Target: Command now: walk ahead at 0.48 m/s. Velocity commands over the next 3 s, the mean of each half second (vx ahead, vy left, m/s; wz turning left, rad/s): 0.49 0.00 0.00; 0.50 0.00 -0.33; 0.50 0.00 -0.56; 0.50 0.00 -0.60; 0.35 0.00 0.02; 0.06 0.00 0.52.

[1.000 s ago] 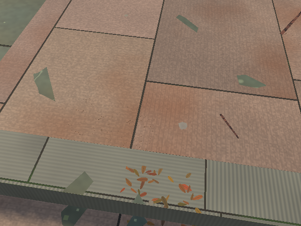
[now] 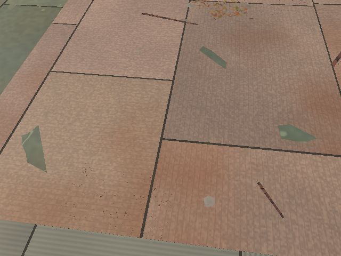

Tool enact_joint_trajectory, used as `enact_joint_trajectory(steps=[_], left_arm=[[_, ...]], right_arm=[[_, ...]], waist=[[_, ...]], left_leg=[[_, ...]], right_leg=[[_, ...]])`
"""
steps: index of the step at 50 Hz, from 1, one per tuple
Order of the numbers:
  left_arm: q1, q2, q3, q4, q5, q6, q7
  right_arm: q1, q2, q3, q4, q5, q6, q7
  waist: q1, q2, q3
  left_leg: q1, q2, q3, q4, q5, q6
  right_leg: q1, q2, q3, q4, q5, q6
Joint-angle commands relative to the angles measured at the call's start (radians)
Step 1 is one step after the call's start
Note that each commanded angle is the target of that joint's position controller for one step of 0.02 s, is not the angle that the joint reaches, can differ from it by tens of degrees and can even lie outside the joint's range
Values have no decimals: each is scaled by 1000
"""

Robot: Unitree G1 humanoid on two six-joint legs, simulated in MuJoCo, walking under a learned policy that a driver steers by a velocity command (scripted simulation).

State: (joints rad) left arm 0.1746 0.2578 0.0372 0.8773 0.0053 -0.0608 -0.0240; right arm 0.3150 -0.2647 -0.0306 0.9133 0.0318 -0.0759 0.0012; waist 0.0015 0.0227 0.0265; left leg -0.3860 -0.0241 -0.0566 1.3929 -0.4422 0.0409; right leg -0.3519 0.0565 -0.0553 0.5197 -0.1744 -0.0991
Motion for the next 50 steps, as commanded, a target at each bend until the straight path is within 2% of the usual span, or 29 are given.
enact_joint_trajectory(steps=[1,4,7,8,10,12,13,14,16,17,18,19,20,21,22,23,24,25,26,28,30,31,33,36,40,44,47,49,50], left_arm=[[38,40,-5,6,24,-2,-14],[78,47,-18,58,18,12,-10],[236,27,-38,125,25,16,8],[262,87,-19,147,23,-16,6],[296,84,-24,175,16,-42,14],[345,46,-37,212,4,-34,34],[365,62,-33,198,4,-27,47],[385,75,-24,208,-5,-22,69],[402,42,-30,202,-15,-15,76],[368,44,-34,178,-13,-12,70],[370,78,-28,156,-4,-6,65],[368,120,-15,146,13,0,58],[322,166,4,131,4,-4,43],[322,148,13,100,-21,-21,26],[302,71,16,36,-27,-33,-10],[281,36,28,24,43,-43,-25],[196,-39,7,31,-23,-53,-32],[97,-52,-11,-55,-29,-53,-25],[37,-37,-16,-102,-25,-46,-14],[148,-84,-44,-98,-30,-18,-2],[160,-52,-45,-107,-46,8,15],[122,-31,-36,-110,-40,13,18],[39,-8,-28,-151,-18,10,9],[-53,-4,-14,-165,-47,13,-3],[-219,-28,-10,-222,-49,13,-34],[-263,-10,4,-260,-35,13,-56],[-142,50,32,-238,-41,22,-64],[122,151,85,-175,-34,22,-42],[213,203,95,-156,-23,30,-17]], right_arm=[[22,-43,-11,-81,5,6,0],[35,28,13,-114,-8,34,-4],[-71,103,52,-179,-10,40,-31],[-297,111,59,-302,-102,60,-33],[-395,111,70,-380,-93,64,-33],[-434,125,91,-442,-78,66,-23],[-404,96,90,-441,-80,69,-11],[-398,115,96,-460,-88,76,-5],[-367,115,101,-442,-61,79,8],[-329,122,102,-422,-50,76,15],[-270,110,91,-392,-47,71,16],[-141,78,71,-349,-43,65,17],[3,43,53,-319,-50,55,17],[111,-26,20,-275,-65,42,14],[227,-166,-30,-204,-73,56,2],[144,-187,-48,-186,-42,67,-6],[61,-120,-13,-193,-27,29,-7],[24,-10,17,-154,-27,2,13],[-9,90,45,-98,-48,-16,35],[-51,181,59,-30,-64,-29,63],[-101,144,51,-22,-56,-36,58],[-103,136,56,-19,-66,-42,55],[-45,55,40,15,-56,-58,22],[73,-28,21,42,-57,-58,-29],[108,-71,5,31,-41,-40,-54],[114,-120,-19,24,-25,-16,-60],[79,-166,-47,-14,-29,15,-70],[16,-194,-60,-54,-28,22,-59],[22,-98,-35,-90,-56,2,-44]], waist=[[-31,-82,63],[-67,-108,79],[-23,-100,83],[-12,-57,103],[-1,-51,105],[1,-60,95],[16,-54,50],[15,-97,15],[33,-83,-31],[-2,-80,-68],[-35,-109,-135],[-95,-160,-223],[-175,-206,-314],[-205,-128,-397],[-202,190,-438],[-154,182,-390],[-124,99,-236],[-82,-12,-92],[-24,-91,-10],[77,-49,-2],[113,-22,37],[99,-21,21],[66,56,3],[-3,46,-51],[-67,38,-11],[-62,76,-4],[11,125,-47],[153,86,-164],[133,-94,-233]], left_leg=[[-424,116,5,314,78,2],[-548,128,40,421,143,-37],[-850,120,42,708,142,-71],[-913,87,115,744,65,-28],[-987,103,109,661,52,4],[-967,126,141,453,61,12],[-890,124,194,320,75,3],[-801,155,152,223,62,22],[-619,128,219,-19,3,61],[-421,65,281,-134,-26,82],[-270,-6,318,-163,-54,91],[-177,-54,302,-214,-83,102],[-24,-58,221,-316,-40,139],[170,67,-76,-458,-169,195],[347,305,-708,-899,-376,287],[336,358,-1068,-1162,-465,263],[252,435,-1017,-1192,-312,258],[114,411,-814,-1119,-203,222],[-10,358,-568,-1056,-46,183],[-80,251,-200,-1008,216,69],[-133,169,44,-1088,314,50],[-124,139,130,-1131,422,30],[-61,104,222,-1186,626,12],[209,133,212,-1228,696,-13],[442,229,208,-1246,721,-25],[581,279,260,-1119,1097,-6],[629,304,268,-898,1418,10],[426,246,273,-534,1256,15],[74,149,243,-232,476,8]], right_leg=[[67,-310,481,-384,-475,-148],[-91,-254,316,-366,-417,-136],[-23,-293,316,-336,-379,-162],[-33,-272,314,-368,-424,-154],[40,-266,302,-392,-441,-123],[93,-234,255,-417,-331,-104],[146,-228,240,-466,-181,-138],[221,-276,241,-522,-12,-152],[350,-258,123,-538,310,-152],[315,-253,63,-491,656,-139],[338,-274,34,-361,1160,-137],[427,-300,36,-183,1422,-118],[442,-321,14,29,1514,-89],[266,-262,17,311,1279,-50],[-62,-45,54,707,427,14],[-260,36,225,1073,10,19],[-433,55,363,1351,-44,-3],[-526,15,296,1443,-51,-41],[-551,-25,268,1458,-32,-78],[-530,-53,303,1388,80,-96],[-485,-55,253,1096,113,-56],[-454,-49,206,1000,191,-48],[-405,-45,132,771,284,-11],[-447,-53,84,539,324,15],[-477,-77,24,231,285,26],[-367,-36,-59,70,155,2],[-233,17,-106,46,8,-42],[185,20,-11,-82,61,-113],[498,-170,265,4,93,-181]])
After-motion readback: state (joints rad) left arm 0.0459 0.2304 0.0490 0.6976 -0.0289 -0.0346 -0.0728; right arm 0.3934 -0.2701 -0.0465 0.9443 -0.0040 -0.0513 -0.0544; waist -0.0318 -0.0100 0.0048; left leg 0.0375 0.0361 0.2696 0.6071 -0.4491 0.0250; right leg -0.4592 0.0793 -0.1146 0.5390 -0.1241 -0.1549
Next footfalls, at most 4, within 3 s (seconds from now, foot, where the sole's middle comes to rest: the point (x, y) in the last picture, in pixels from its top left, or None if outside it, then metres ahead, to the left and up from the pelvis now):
0.40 left None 0.40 0.12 -0.63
0.98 right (196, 193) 0.69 -0.05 -0.63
1.44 left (173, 126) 1.04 0.04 -0.63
1.96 right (254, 122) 1.06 -0.33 -0.63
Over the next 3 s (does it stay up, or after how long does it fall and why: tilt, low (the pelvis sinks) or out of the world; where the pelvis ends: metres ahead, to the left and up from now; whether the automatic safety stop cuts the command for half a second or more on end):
stays up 1.24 -0.44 0.15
